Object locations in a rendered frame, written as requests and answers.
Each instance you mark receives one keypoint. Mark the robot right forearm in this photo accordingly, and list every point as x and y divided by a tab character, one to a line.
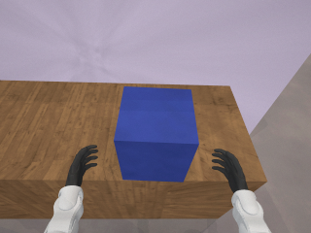
248	212

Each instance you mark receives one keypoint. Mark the robot left forearm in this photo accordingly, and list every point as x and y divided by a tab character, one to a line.
67	210

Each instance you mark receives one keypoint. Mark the pedestal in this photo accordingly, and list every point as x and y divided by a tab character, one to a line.
43	125

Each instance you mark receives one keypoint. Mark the carton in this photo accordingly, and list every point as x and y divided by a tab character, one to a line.
156	134

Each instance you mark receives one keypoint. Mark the left robot hand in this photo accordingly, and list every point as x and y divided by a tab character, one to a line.
79	165

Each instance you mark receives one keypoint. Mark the right robot hand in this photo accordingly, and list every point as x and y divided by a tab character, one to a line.
232	169

